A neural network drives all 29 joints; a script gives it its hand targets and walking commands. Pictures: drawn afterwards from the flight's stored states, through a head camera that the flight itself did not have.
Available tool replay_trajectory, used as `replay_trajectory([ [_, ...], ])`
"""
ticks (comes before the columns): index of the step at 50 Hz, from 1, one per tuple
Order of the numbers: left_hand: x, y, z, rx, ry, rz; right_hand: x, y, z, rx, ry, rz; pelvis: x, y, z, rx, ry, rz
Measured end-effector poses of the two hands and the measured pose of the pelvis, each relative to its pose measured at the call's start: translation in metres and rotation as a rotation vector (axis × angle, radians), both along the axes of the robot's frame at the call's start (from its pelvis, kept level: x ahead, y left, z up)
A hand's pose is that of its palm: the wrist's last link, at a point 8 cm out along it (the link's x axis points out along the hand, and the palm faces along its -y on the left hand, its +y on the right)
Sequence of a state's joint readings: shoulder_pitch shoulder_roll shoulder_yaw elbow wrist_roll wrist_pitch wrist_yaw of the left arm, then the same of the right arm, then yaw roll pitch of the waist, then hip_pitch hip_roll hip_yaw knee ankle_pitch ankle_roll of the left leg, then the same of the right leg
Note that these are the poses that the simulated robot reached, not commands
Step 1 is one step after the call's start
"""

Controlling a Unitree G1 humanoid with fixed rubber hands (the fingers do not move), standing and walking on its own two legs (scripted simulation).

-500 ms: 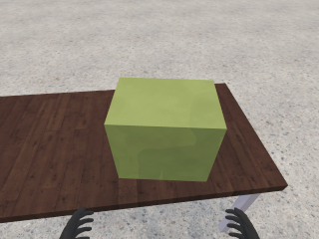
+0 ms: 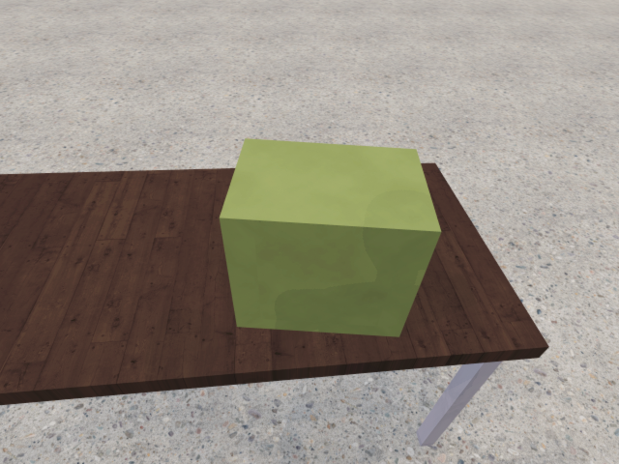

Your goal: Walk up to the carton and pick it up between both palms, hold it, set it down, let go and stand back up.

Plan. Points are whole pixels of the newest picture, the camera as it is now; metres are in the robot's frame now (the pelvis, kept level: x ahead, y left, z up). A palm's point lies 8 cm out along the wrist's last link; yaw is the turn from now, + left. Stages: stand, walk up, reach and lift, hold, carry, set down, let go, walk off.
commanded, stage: stand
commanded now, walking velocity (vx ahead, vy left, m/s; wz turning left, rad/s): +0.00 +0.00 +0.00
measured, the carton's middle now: (324, 240) +0.50 -0.03 +0.00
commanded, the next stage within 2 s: none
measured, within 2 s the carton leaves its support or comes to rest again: neither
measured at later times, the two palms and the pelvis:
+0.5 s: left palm out of the picture -0.01 +0.27 -0.12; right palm out of the picture +0.03 -0.26 -0.12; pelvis -0.04 +0.00 -0.01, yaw +2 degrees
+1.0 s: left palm out of the picture +0.02 +0.25 -0.12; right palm out of the picture +0.07 -0.28 -0.12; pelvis -0.01 -0.02 -0.01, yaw +4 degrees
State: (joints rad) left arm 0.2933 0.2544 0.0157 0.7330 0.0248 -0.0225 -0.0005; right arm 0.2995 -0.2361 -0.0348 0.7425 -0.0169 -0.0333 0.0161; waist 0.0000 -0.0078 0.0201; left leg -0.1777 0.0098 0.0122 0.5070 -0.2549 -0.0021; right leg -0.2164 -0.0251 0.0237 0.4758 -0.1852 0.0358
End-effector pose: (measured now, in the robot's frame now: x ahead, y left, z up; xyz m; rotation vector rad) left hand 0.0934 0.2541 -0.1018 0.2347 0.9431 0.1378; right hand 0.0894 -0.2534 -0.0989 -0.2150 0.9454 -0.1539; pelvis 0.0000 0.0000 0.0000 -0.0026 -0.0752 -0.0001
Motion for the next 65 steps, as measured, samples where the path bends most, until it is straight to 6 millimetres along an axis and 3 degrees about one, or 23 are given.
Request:
replay_trajectory([
  [11,-0.045,0.011,-0.008,0.014,0.059,0.024,-0.029,0.009,-0.010,0.013,0.030,0.008,-0.020,0.006,-0.004,0.008,-0.012,0.002],
  [21,-0.090,0.012,-0.013,0.035,0.152,0.060,-0.048,-0.002,-0.020,0.003,0.085,0.027,-0.032,0.002,-0.007,0.007,-0.001,0.029],
  [28,-0.105,0.012,-0.018,0.044,0.185,0.075,-0.059,-0.012,-0.023,-0.016,0.132,0.048,-0.036,-0.005,-0.011,0.007,0.002,0.045],
  [37,-0.091,0.005,-0.022,0.030,0.166,0.066,-0.057,-0.021,-0.021,-0.039,0.149,0.051,-0.029,-0.011,-0.011,0.002,0.014,0.051],
  [46,-0.075,-0.001,-0.020,0.032,0.141,0.068,-0.030,-0.024,-0.020,-0.036,0.126,0.082,-0.018,-0.019,-0.012,0.006,0.018,0.070],
  [57,-0.052,0.002,-0.017,0.035,0.129,0.071,-0.012,-0.020,-0.019,-0.036,0.149,0.110,-0.004,-0.020,-0.010,-0.002,0.022,0.085],
  [65,-0.026,0.005,-0.013,0.028,0.075,0.069,0.018,-0.015,-0.011,-0.047,0.096,0.125,0.006,-0.017,-0.008,-0.006,0.015,0.089],
])
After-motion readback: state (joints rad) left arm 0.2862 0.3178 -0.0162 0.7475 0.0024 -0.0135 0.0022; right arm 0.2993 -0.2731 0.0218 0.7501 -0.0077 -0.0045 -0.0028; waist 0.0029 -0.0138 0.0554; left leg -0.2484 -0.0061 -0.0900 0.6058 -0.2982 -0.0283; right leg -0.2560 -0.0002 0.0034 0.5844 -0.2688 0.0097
